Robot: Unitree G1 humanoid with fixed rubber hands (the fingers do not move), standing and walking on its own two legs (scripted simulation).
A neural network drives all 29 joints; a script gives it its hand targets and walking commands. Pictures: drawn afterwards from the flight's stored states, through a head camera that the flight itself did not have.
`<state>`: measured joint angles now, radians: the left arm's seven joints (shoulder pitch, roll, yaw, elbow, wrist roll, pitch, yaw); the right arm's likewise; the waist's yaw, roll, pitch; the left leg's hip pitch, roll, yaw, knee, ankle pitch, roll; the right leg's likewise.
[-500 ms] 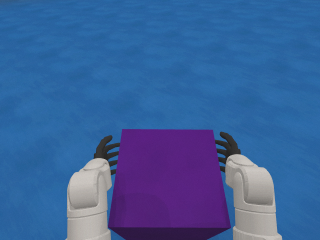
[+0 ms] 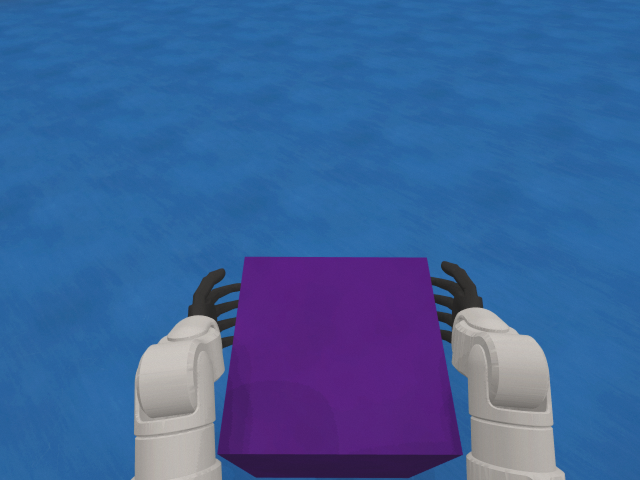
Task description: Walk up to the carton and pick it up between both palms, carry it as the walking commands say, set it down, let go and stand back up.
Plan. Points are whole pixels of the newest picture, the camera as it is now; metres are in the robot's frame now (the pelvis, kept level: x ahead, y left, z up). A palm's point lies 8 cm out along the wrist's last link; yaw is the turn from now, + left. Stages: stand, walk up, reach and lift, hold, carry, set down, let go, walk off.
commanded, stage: carry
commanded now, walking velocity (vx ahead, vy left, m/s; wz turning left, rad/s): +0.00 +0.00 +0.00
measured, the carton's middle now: (333, 377) +0.25 +0.00 +0.01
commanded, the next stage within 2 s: none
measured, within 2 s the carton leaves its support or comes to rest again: neither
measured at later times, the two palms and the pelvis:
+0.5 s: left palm (194, 331) +0.26 +0.17 +0.09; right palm (452, 323) +0.27 -0.13 +0.10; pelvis +0.00 +0.01 +0.00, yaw +0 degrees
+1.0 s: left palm (191, 325) +0.28 +0.17 +0.09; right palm (444, 316) +0.28 -0.13 +0.09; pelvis +0.01 +0.02 +0.00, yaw +0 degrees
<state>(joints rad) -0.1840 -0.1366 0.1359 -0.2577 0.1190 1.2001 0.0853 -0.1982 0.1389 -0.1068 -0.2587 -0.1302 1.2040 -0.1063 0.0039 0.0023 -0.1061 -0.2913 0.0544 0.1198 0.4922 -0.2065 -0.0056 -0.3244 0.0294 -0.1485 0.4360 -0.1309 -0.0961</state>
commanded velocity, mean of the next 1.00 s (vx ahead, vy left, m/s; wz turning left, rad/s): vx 0.00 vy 0.00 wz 0.00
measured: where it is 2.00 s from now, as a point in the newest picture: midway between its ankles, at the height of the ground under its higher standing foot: outside the picture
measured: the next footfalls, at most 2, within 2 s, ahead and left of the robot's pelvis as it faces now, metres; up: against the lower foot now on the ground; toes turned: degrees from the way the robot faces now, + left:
none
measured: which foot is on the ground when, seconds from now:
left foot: down 0.00-1.00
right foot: down 0.00-1.00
